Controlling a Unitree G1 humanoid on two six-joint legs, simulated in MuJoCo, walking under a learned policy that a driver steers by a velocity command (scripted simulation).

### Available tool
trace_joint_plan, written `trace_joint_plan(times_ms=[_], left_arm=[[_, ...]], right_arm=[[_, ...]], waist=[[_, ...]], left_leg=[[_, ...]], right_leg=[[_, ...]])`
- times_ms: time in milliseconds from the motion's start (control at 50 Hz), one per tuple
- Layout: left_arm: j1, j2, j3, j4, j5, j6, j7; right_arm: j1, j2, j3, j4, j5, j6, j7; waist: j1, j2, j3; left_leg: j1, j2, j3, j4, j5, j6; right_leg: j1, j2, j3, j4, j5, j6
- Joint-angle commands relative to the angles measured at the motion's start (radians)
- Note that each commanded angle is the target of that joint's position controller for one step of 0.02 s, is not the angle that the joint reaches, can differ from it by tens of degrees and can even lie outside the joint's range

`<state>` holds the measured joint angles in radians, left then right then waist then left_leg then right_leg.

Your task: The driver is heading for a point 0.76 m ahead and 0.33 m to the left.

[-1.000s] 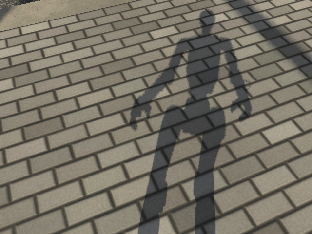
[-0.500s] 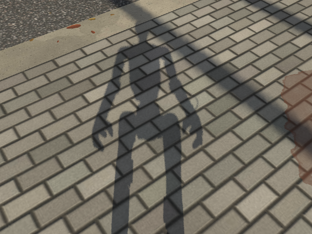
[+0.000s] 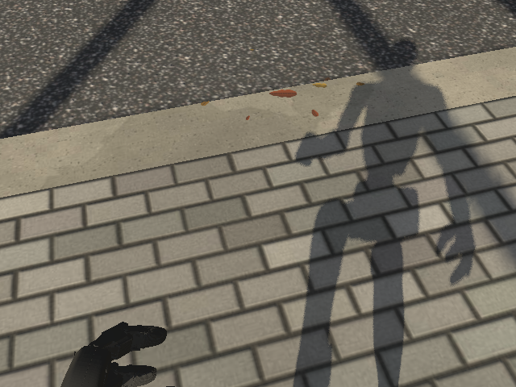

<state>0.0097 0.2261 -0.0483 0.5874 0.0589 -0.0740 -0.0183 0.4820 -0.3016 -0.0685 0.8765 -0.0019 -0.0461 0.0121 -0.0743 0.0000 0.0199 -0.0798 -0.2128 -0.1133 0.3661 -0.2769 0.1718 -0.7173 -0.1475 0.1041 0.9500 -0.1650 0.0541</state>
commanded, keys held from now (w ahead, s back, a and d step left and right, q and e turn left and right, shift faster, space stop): w+q+shift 0.64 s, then w+shift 0.10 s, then shift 0.26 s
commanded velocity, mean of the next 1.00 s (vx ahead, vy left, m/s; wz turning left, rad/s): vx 0.90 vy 0.00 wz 0.80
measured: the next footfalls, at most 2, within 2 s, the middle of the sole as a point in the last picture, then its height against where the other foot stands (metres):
right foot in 0.16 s outside the picture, level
left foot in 0.62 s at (196, 317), level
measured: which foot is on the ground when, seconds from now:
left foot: down 0.00-0.18, up 0.20-0.60, down 0.62-1.00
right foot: up 0.00-0.14, down 0.16-0.62, up 0.64-0.98, down 1.00-1.00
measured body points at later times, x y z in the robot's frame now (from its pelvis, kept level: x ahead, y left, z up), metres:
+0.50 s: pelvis +0.45 -0.02 -0.01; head +0.48 +0.00 +0.44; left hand +0.26 +0.21 -0.13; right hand +0.81 -0.09 -0.05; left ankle +0.57 +0.14 -0.67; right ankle +0.35 -0.19 -0.74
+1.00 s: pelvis +0.85 +0.22 -0.02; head +0.87 +0.26 +0.43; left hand +0.86 +0.55 -0.08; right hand +1.04 +0.00 -0.14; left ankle +0.67 +0.13 -0.73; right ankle +1.07 +0.31 -0.72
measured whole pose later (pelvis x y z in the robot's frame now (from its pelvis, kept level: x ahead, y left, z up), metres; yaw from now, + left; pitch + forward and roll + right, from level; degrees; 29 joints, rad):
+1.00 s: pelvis +0.85 +0.22 -0.02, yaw +49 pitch +1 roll +1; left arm 0.02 0.25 0.01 0.61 0.01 -0.13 -0.02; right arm 0.45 -0.28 -0.05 0.86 0.02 -0.04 -0.03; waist -0.09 -0.03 0.07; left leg 0.08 -0.14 -0.14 0.44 -0.49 0.12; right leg -0.58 0.00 0.01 0.45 0.25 -0.02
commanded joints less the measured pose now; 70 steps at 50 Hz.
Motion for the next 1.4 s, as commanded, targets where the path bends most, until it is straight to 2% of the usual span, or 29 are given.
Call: trace_joint_plan(times_ms=[20, 100, 160, 180, 200, 260, 320, 500, 580, 600, 620, 640, 660, 700, 760, 820, 860, 880, 980, 1000, 1020, 1040, 1060, 1100, 1140, 1220, 1280, 1300, 1400], left_arm=[[-0.09, 0.084, 0.018, -0.077, -0.025, 0.0, -0.007], [-0.071, 0.14, 0.038, -0.084, -0.031, -0.012, 0.008], [0.423, 0.281, 0.108, 0.035, -0.03, -0.023, 0.053], [0.584, 0.348, 0.131, 0.062, 0.01, -0.026, 0.069], [0.453, 0.404, 0.147, 0.048, 0.017, -0.018, 0.055], [0.287, 0.168, 0.109, 0.05, -0.001, -0.006, 0.04], [0.37, 0.122, 0.096, 0.151, -0.026, -0.031, 0.03], [0.41, 0.199, 0.11, 0.228, -0.029, -0.058, 0.024], [0.402, 0.312, 0.14, 0.208, -0.025, -0.006, 0.055], [0.349, 0.315, 0.142, 0.18, -0.022, 0.008, 0.051], [0.345, 0.267, 0.138, 0.175, -0.012, 0.014, 0.035], [0.399, 0.147, 0.108, 0.079, -0.01, 0.003, 0.021], [0.312, 0.199, 0.105, 0.004, -0.027, -0.024, 0.024], [0.264, 0.198, 0.091, 0.02, -0.03, -0.045, 0.026], [0.313, 0.163, 0.08, 0.052, 0.008, 0.01, 0.018], [0.205, 0.094, 0.058, 0.01, -0.006, 0.018, 0.006], [0.163, 0.057, 0.046, 0.011, -0.02, 0.008, -0.004], [0.003, 0.073, 0.061, -0.025, -0.063, -0.043, 0.007], [0.119, 0.16, 0.113, -0.004, -0.049, -0.078, 0.003], [0.272, 0.179, 0.125, 0.038, -0.042, -0.076, 0.004], [0.422, 0.238, 0.131, 0.074, -0.02, -0.073, 0.008], [0.453, 0.203, 0.113, 0.102, -0.002, -0.07, -0.007], [0.411, 0.185, 0.121, 0.072, -0.028, -0.055, -0.013], [0.174, 0.12, 0.098, 0.05, -0.056, -0.023, -0.002], [0.113, 0.104, 0.084, 0.065, -0.036, -0.014, 0.001], [0.084, 0.111, 0.092, 0.109, -0.027, -0.018, -0.01], [0.096, 0.135, 0.102, 0.132, -0.041, 0.005, 0.002], [0.032, 0.15, 0.115, 0.066, -0.066, -0.033, -0.04], [0.098, 0.038, 0.081, 0.107, -0.093, -0.031, -0.068]], right_arm=[[-0.054, -0.175, -0.05, -0.089, 0.012, -0.03, 0.004], [-0.054, -0.203, -0.065, -0.099, 0.007, -0.026, -0.004], [-0.178, -0.232, -0.068, -0.134, -0.013, -0.042, 0.0], [-0.176, -0.062, -0.024, -0.175, -0.006, -0.052, -0.004], [-0.058, -0.03, 0.005, -0.237, 0.035, -0.045, 0.0], [-0.246, -0.127, -0.006, -0.198, -0.028, 0.0, 0.014], [-0.316, -0.051, 0.016, -0.258, -0.039, 0.04, 0.051], [-0.583, -0.036, 0.054, -0.371, -0.03, 0.048, 0.095], [-0.279, -0.12, 0.015, -0.272, -0.027, 0.037, 0.066], [-0.053, -0.167, -0.015, -0.199, -0.025, 0.03, 0.047], [-0.011, -0.208, -0.046, -0.158, -0.013, 0.032, 0.018], [-0.128, -0.325, -0.067, -0.198, -0.027, 0.055, 0.006], [-0.068, -0.324, -0.075, -0.235, -0.033, 0.064, 0.0], [-0.119, -0.217, -0.052, -0.19, -0.025, 0.043, -0.019], [-0.189, -0.122, -0.009, -0.175, -0.013, -0.013, -0.029], [-0.177, -0.132, -0.009, -0.134, -0.005, -0.042, -0.011], [-0.138, -0.115, -0.007, -0.103, 0.007, -0.048, 0.001], [-0.108, -0.058, 0.0, -0.112, 0.058, -0.045, -0.026], [-0.06, -0.124, -0.013, -0.063, 0.01, -0.001, -0.053], [-0.128, -0.126, -0.014, -0.085, 0.007, 0.003, -0.048], [-0.117, -0.064, 0.002, -0.121, -0.019, 0.003, -0.04], [0.157, 0.031, 0.032, -0.058, 0.02, 0.002, -0.022], [0.175, -0.07, 0.019, -0.028, 0.03, 0.01, -0.011], [-0.12, -0.124, -0.002, -0.114, 0.026, 0.04, -0.024], [-0.133, -0.084, -0.005, -0.125, 0.016, 0.07, -0.04], [-0.106, 0.015, 0.021, -0.111, 0.0, 0.066, -0.057], [-0.168, -0.021, 0.015, -0.112, 0.004, 0.074, -0.055], [-0.042, -0.037, 0.025, -0.085, -0.093, 0.047, 0.029], [-0.233, -0.03, 0.024, -0.151, -0.004, -0.04, 0.093]], waist=[[0.003, 0.016, 0.063], [0.002, 0.058, -0.014], [0.275, 0.039, -0.283], [0.289, -0.194, -0.399], [0.14, -0.469, -0.474], [0.141, -0.035, -0.108], [0.1, -0.088, -0.01], [0.077, -0.033, 0.126], [-0.104, -0.124, -0.082], [-0.194, -0.109, -0.171], [-0.168, 0.016, -0.164], [-0.003, 0.25, -0.187], [-0.071, 0.112, -0.338], [0.017, -0.077, -0.062], [0.135, -0.108, 0.044], [0.131, -0.072, 0.091], [0.085, -0.013, 0.04], [0.004, -0.085, 0.025], [0.103, 0.109, -0.1], [0.201, 0.116, -0.158], [0.231, -0.045, -0.303], [0.138, -0.318, -0.545], [0.174, -0.174, -0.611], [0.121, 0.038, -0.237], [0.051, -0.01, -0.099], [0.02, -0.089, -0.146], [0.047, -0.094, -0.199], [-0.024, -0.057, -0.085], [0.026, 0.005, -0.069]], left_leg=[[-0.266, 0.177, -0.222, -0.192, 0.386, 0.087], [-0.064, 0.216, -0.274, -0.048, 0.628, 0.026], [-0.188, 0.167, -0.234, 0.534, 0.684, -0.035], [-0.428, 0.082, -0.135, 0.879, -0.023, -0.034], [-0.643, 0.066, -0.053, 1.062, -0.232, -0.05], [-0.69, 0.235, 0.021, 1.005, -0.006, -0.063], [-0.709, 0.302, 0.03, 0.971, 0.002, -0.077], [-0.547, 0.229, 0.279, 0.454, 0.283, -0.02], [-0.161, 0.096, 0.304, 0.4, 0.12, 0.054], [0.103, 0.086, 0.237, 0.337, 0.091, 0.094], [0.293, 0.14, 0.113, 0.27, 0.03, 0.122], [0.479, 0.372, -0.372, 0.217, 0.123, 0.248], [0.558, 0.463, -0.64, 0.014, -0.052, 0.333], [0.226, 0.448, -0.545, -0.127, -0.039, 0.242], [-0.142, 0.347, -0.318, -0.143, 0.296, 0.192], [-0.265, 0.247, -0.088, -0.129, 0.816, 0.125], [-0.255, 0.172, 0.011, -0.107, 0.876, 0.051], [-0.244, 0.212, -0.045, -0.088, 0.713, 0.041], [0.018, 0.242, -0.098, 0.15, 0.743, -0.056], [-0.029, 0.213, -0.069, 0.341, 0.741, -0.099], [-0.213, 0.136, -0.039, 0.724, 0.321, -0.161], [-0.422, 0.008, -0.127, 1.121, -0.418, -0.218], [-0.453, 0.068, -0.213, 1.198, -0.36, -0.213], [-0.513, 0.171, -0.069, 1.066, -0.251, -0.22], [-0.417, 0.225, -0.012, 0.93, -0.191, -0.216], [-0.241, 0.255, 0.041, 0.558, -0.128, -0.229], [-0.175, 0.272, 0.036, 0.426, 0.011, -0.22], [-0.122, 0.299, 0.073, 0.452, -0.067, -0.277], [-0.109, 0.364, -0.014, 0.074, 0.09, -0.165]], right_leg=[[0.243, 0.087, -0.13, -0.252, 0.241, 0.002], [0.367, 0.146, -0.096, -0.44, 0.223, -0.03], [0.914, 0.088, -0.035, -0.381, -0.057, -0.07], [1.15, -0.19, 0.281, -0.443, -0.445, -0.103], [1.176, -0.356, 0.847, -0.681, -0.608, -0.195], [0.793, -0.201, 0.381, -0.684, -0.38, -0.174], [0.674, -0.145, 0.119, -0.728, -0.098, -0.137], [0.646, -0.046, -0.378, -0.817, 0.64, -0.057], [0.742, -0.117, -0.371, -0.324, 1.294, -0.055], [0.61, -0.124, -0.345, -0.03, 1.19, -0.073], [0.368, 0.003, -0.339, 0.332, 0.377, -0.063], [-0.031, 0.156, -0.282, 0.709, -0.357, -0.01], [-0.164, 0.146, -0.062, 0.752, -0.29, -0.02], [-0.134, 0.046, -0.05, 0.528, -0.165, -0.033], [0.076, -0.016, -0.056, 0.334, -0.217, 0.001], [0.178, 0.007, -0.133, 0.026, -0.066, -0.002], [0.309, 0.07, -0.186, -0.195, 0.207, -0.04], [0.316, 0.114, -0.149, -0.275, 0.315, -0.023], [0.496, 0.223, -0.139, -0.502, 0.48, -0.085], [0.662, 0.185, -0.129, -0.512, 0.575, -0.1], [0.952, -0.029, 0.039, -0.374, 1.027, -0.182], [1.224, -0.335, 0.485, -0.367, 1.166, -0.438], [1.186, -0.313, 0.569, -0.438, 0.891, -0.438], [0.757, -0.188, 0.334, -0.556, 0.469, -0.346], [0.466, -0.097, 0.219, -0.643, 0.368, -0.302], [0.357, -0.029, 0.038, -0.648, 0.628, -0.297], [0.378, -0.052, 0.058, -0.675, 0.312, -0.296], [0.225, -0.019, 0.044, -0.708, -0.075, -0.244], [0.29, 0.012, 0.162, -0.602, -0.382, -0.104]])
